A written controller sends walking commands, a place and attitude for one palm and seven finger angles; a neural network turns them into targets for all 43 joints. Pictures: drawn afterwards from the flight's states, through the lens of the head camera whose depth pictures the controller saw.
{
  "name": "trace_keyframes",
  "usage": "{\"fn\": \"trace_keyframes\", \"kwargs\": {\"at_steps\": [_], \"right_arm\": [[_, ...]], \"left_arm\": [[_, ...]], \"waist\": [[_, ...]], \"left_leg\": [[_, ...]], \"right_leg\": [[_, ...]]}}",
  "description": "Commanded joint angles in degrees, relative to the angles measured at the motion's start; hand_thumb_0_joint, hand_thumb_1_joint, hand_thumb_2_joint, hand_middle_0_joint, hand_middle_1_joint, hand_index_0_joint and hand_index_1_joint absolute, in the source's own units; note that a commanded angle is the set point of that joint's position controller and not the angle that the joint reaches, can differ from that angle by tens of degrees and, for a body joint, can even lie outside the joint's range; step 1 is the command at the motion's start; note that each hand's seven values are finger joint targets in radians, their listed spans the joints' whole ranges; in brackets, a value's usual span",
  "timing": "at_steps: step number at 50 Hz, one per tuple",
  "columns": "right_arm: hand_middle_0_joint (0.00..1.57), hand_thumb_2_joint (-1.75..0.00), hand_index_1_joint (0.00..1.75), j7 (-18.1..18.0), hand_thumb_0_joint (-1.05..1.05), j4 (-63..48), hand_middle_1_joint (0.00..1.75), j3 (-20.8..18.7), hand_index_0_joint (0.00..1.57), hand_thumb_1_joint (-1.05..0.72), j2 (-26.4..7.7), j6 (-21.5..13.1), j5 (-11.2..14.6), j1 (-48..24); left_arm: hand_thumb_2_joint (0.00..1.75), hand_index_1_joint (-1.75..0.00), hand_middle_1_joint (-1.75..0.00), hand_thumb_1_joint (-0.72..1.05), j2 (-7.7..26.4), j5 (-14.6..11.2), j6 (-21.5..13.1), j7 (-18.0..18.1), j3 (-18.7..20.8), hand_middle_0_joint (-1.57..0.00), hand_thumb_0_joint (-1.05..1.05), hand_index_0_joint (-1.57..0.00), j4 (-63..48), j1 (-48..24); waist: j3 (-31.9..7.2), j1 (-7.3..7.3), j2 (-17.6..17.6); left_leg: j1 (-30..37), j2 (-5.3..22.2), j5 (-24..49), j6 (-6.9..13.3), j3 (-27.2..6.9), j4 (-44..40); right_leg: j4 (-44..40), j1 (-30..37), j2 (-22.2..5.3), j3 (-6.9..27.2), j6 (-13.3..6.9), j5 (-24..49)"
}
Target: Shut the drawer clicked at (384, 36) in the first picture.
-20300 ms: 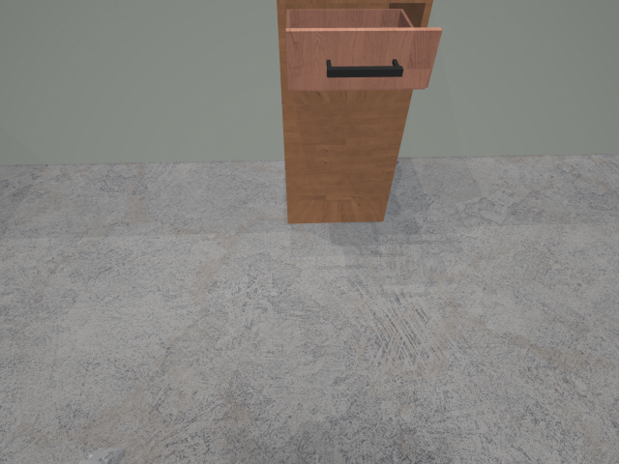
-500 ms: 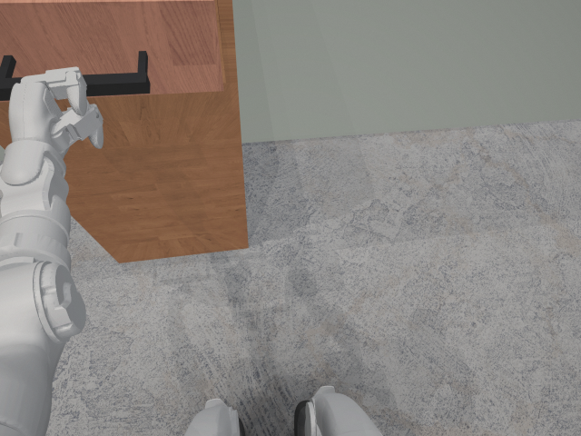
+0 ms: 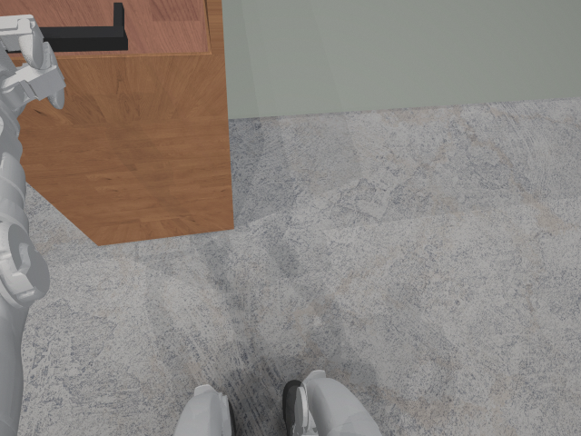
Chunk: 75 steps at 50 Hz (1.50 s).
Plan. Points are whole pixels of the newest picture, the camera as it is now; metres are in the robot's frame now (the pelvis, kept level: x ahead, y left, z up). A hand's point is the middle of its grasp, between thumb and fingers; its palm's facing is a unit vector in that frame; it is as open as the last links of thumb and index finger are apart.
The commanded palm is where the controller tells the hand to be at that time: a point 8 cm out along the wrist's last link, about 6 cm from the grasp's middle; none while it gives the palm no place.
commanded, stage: pull the fist back off the drawer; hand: left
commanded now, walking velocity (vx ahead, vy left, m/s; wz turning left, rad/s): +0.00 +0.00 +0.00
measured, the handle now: (42, 26) +0.63 +0.24 +0.10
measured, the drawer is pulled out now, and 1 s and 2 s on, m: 0.00 0.00 0.00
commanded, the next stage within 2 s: draw the hand back to the body in 0.76 s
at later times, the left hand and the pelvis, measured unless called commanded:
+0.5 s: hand (54, 73) +0.55 +0.22 +0.10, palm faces +0.05 -1.00 -0.01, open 3.1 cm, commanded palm +0.53 +0.25 +0.10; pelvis -0.01 +0.01 +0.00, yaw -1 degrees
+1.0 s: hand (60, 85) +0.52 +0.20 +0.11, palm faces +0.05 -1.00 -0.03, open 3.3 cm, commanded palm +0.46 +0.25 +0.12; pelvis +0.04 +0.01 +0.02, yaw -3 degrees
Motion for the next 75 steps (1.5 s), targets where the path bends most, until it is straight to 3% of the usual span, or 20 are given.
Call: {"fn": "trace_keyframes", "kwargs": {"at_steps": [1, 4, 10, 13, 16, 19, 27, 32, 35, 40, 43, 47, 50, 53, 60, 63, 68, 69, 71, 75], "right_arm": [[0.20, -0.90, 0.30, -1.1, 0.00, -0.5, 0.30, -4.0, 0.20, -0.90, -12.2, -1.5, 0.0, 13.0], [0.20, -0.90, 0.30, -1.2, 0.00, -0.2, 0.30, -3.6, 0.20, -0.90, -12.3, -2.4, 0.0, 12.7], [0.20, -0.90, 0.30, -0.8, 0.00, -0.9, 0.30, -3.7, 0.20, -0.90, -12.3, -2.9, -0.4, 13.3], [0.20, -0.90, 0.30, -0.5, 0.00, -1.3, 0.30, -3.6, 0.20, -0.90, -12.3, -2.6, -0.5, 13.3], [0.20, -0.90, 0.30, -0.2, 0.00, -1.9, 0.30, -3.9, 0.20, -0.90, -12.2, -2.2, -0.7, 13.9], [0.20, -0.90, 0.30, 0.2, 0.00, -2.2, 0.30, -4.0, 0.20, -0.90, -11.9, -1.8, -0.7, 13.2], [0.20, -0.90, 0.30, 1.0, 0.00, -3.9, 0.30, -5.0, 0.20, -0.90, -11.2, 0.0, -0.5, 12.5], [0.20, -0.90, 0.30, 1.5, 0.00, -5.7, 0.30, -5.8, 0.20, -0.90, -10.3, 1.2, 0.0, 10.9], [0.20, -0.90, 0.30, 1.5, 0.00, -5.7, 0.30, -5.9, 0.20, -0.90, -10.0, 1.8, 0.5, 9.9], [0.20, -0.90, 0.30, 1.2, 0.00, -5.3, 0.30, -6.3, 0.20, -0.90, -9.5, 2.0, 0.5, 9.3], [0.20, -0.90, 0.30, 1.4, 0.00, -5.1, 0.30, -6.6, 0.20, -0.90, -8.8, 2.1, 0.7, 8.7], [0.20, -0.90, 0.30, 1.9, 0.00, -8.8, 0.30, -7.3, 0.20, -0.90, -7.9, 2.1, 1.7, 6.0], [0.20, -0.90, 0.30, 1.7, 0.00, -10.1, 0.30, -7.4, 0.20, -0.90, -7.5, 1.9, 3.0, 3.0], [0.20, -0.90, 0.30, 1.1, 0.00, -11.1, 0.30, -7.4, 0.20, -0.90, -7.1, 0.9, 3.7, 0.1], [0.20, -0.90, 0.30, -0.4, 0.00, -10.9, 0.30, -6.5, 0.20, -0.90, -6.3, -2.2, 4.2, -5.6], [0.20, -0.90, 0.30, -1.1, 0.00, -11.3, 0.30, -6.1, 0.20, -0.90, -6.3, -3.3, 4.4, -8.4], [0.20, -0.90, 0.30, -1.9, 0.00, -13.5, 0.30, -4.7, 0.20, -0.90, -5.6, -5.2, 5.0, -13.7], [0.20, -0.90, 0.30, -2.0, 0.00, -13.6, 0.30, -5.0, 0.20, -0.90, -5.2, -5.2, 4.5, -16.7], [0.20, -0.90, 0.30, -2.3, 0.00, -13.2, 0.30, -4.6, 0.20, -0.90, -4.8, -5.3, 4.3, -18.0], [0.20, -0.90, 0.30, -2.8, 0.00, -12.3, 0.30, -4.2, 0.20, -0.90, -4.5, -5.1, 3.9, -19.5]], "left_arm": [[0.90, -1.60, -1.60, 0.90, 11.4, -1.8, -3.5, 1.5, 0.3, -1.40, 0.00, -1.40, -15.8, -37.1], [0.90, -1.60, -1.60, 0.90, 10.2, -2.2, -2.7, 1.6, -0.4, -1.40, 0.00, -1.40, -14.0, -36.5], [0.90, -1.60, -1.60, 0.90, 11.8, -1.6, -2.7, 2.1, 1.1, -1.40, 0.00, -1.40, -15.2, -37.0], [0.90, -1.60, -1.60, 0.90, 11.4, -1.3, -2.1, 2.4, 1.2, -1.40, 0.00, -1.40, -13.5, -35.7], [0.90, -1.60, -1.60, 0.90, 12.8, -0.7, -2.5, 2.4, 2.5, -1.40, 0.00, -1.40, -15.2, -34.9], [0.90, -1.60, -1.60, 0.90, 10.5, -1.0, -2.4, 2.4, 1.8, -1.40, 0.00, -1.40, -14.6, -32.3], [0.90, -1.60, -1.60, 0.90, 10.2, -1.8, -3.8, 2.1, 4.2, -1.40, 0.00, -1.40, -20.9, -22.6], [0.90, -1.60, -1.60, 0.90, 5.8, -3.1, -4.7, 2.5, 4.1, -1.40, 0.00, -1.40, -25.7, -12.2], [0.90, -1.60, -1.60, 0.90, 4.3, -3.4, -4.4, 3.5, 3.7, -1.40, 0.00, -1.40, -25.1, -10.0], [0.90, -1.60, -1.60, 0.90, 5.9, -2.5, -6.4, 5.5, 5.3, -1.40, 0.00, -1.40, -29.0, -11.8], [0.90, -1.60, -1.60, 0.90, 2.6, -2.8, -7.3, 4.9, 3.4, -1.40, 0.00, -1.40, -30.0, -9.4], [0.90, -1.60, -1.60, 0.90, 1.1, -6.1, -5.5, 2.8, 5.0, -1.40, 0.00, -1.40, -41.5, 9.0], [0.90, -1.60, -1.60, 0.90, -3.4, -9.1, -1.5, 2.2, 2.9, -1.40, 0.00, -1.40, -46.0, 18.3], [0.90, -1.60, -1.60, 0.90, -3.9, -10.6, 0.8, 3.0, 3.0, -1.40, 0.00, -1.40, -55.7, 21.7], [0.90, -1.60, -1.60, 0.90, -10.0, -11.1, 2.7, 3.7, -3.0, -1.40, 0.00, -1.40, -66.7, 25.1], [0.90, -1.60, -1.60, 0.90, -10.7, -12.1, 4.6, 2.8, -2.9, -1.40, 0.00, -1.40, -66.6, 29.6], [0.90, -1.60, -1.60, 0.90, -11.5, -13.1, 7.4, 1.4, -3.1, -1.40, 0.00, -1.40, -70.9, 35.4], [0.90, -1.60, -1.60, 0.90, -6.9, -6.3, 7.2, 8.3, -5.3, -1.40, 0.00, -1.40, -77.1, 36.7], [0.90, -1.60, -1.60, 0.90, -11.8, -4.9, 8.9, 14.2, -7.4, -1.40, 0.00, -1.40, -79.0, 43.7], [0.90, -1.60, -1.60, 0.90, -11.8, -3.1, 10.2, 18.8, -7.2, -1.40, 0.00, -1.40, -84.6, 48.3]], "waist": [[-27.5, -5.78, 12.8], [-25.1, -5.98, 12.2], [-27.1, -5.34, 13.2], [-25.1, -5.25, 10.6], [-28.2, -4.48, 11.8], [-25.8, -3.98, 11.2], [-29.8, 0.18, 11.0], [-30.5, 3.11, 9.5], [-24.8, 3.10, 6.9], [-26.5, 3.46, 6.9], [-28.6, 3.55, 7.7], [-35.9, 9.12, 9.5], [-29.2, 9.16, 2.6], [-26.7, 10.01, 3.4], [-20.4, 9.04, 5.2], [-17.7, 9.89, 1.6], [-14.5, 12.29, 2.2], [-11.7, 14.27, 2.8], [-8.6, 13.89, 1.0], [-6.4, 14.13, -0.1]], "left_leg": [[24.4, -0.1, 11.8, 0.5, -6.2, -6.3], [22.5, 0.0, 8.5, 0.4, -6.2, -6.6], [23.3, -0.3, 9.6, 0.3, -6.7, -6.3], [21.1, -0.4, 7.2, 0.4, -6.7, -6.5], [22.8, -0.5, 9.9, 0.3, -6.4, -5.9], [22.4, -0.5, 8.3, 0.3, -6.3, -6.5], [26.4, -0.5, 15.9, -0.1, -5.3, -7.3], [30.1, -0.4, 22.0, -0.5, -4.5, -8.3], [27.9, -0.4, 21.0, -0.2, -3.9, -9.1], [28.8, -0.8, 24.7, -0.1, -3.2, -8.7], [32.6, -0.4, 31.5, -0.7, -3.3, -8.0], [37.3, -0.3, 44.3, -1.0, -2.5, -9.4], [34.2, -0.3, 41.6, 0.1, -1.2, -12.0], [35.0, -0.8, 38.2, 0.2, -0.2, -14.5], [40.1, -1.4, 33.2, -0.1, -0.9, -17.5], [39.1, -1.9, 27.5, -0.2, -1.0, -19.3], [39.1, -2.7, 21.6, -0.2, -1.2, -22.4], [41.0, -3.0, 20.9, 0.0, -0.7, -24.7], [41.9, -2.4, 18.2, -0.2, -0.7, -27.5], [44.6, -2.4, 18.0, -0.1, -0.4, -31.3]], "right_leg": [[-6.0, 4.0, 2.0, 6.4, 1.4, 3.6], [-6.2, 3.0, 1.9, 6.3, 1.4, 1.5], [-5.3, 3.1, 1.9, 5.9, 1.0, 2.0], [-5.6, 3.3, 1.9, 5.9, 1.2, 0.6], [-5.2, 4.1, 2.0, 5.9, 0.9, 2.3], [-5.7, 4.1, 2.0, 6.0, 0.9, 1.4], [-5.4, 9.5, 2.2, 5.8, 0.6, 6.8], [-5.4, 12.8, 2.5, 5.3, 0.4, 11.6], [-5.8, 12.9, 2.4, 5.3, 0.4, 11.9], [-5.3, 16.1, 2.1, 6.3, 0.6, 16.5], [-4.7, 16.1, 2.1, 6.1, 0.8, 20.0], [-5.5, 26.0, 1.7, 6.6, 0.5, 29.7], [-8.2, 30.3, 1.5, 6.2, 0.9, 32.1], [-9.9, 33.6, 1.0, 6.3, 1.0, 32.3], [-12.6, 32.9, 0.7, 5.8, 0.6, 27.0], [-14.0, 34.7, 0.4, 5.5, 0.6, 25.1], [-15.6, 37.6, -0.2, 5.4, 0.0, 21.4], [-19.0, 38.3, -1.8, 7.1, -0.4, 18.1], [-21.3, 39.3, -1.6, 6.9, -0.1, 15.6], [-24.9, 43.6, -1.6, 7.0, 0.1, 15.3]]}}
